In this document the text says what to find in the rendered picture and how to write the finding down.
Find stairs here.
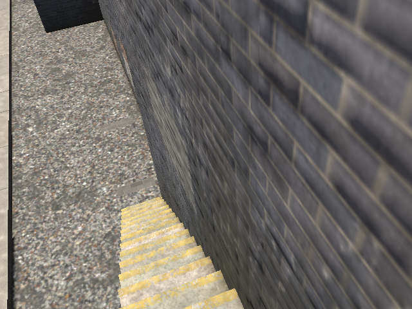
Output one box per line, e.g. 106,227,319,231
118,196,244,309

